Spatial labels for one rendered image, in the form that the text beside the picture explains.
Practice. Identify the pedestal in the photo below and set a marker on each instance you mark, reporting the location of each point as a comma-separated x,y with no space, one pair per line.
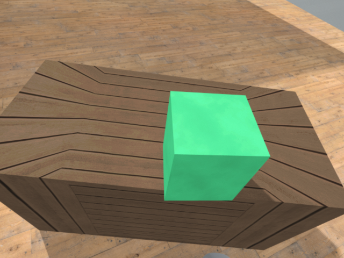
81,151

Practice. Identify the carton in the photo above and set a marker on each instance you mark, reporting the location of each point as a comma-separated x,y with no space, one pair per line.
212,146

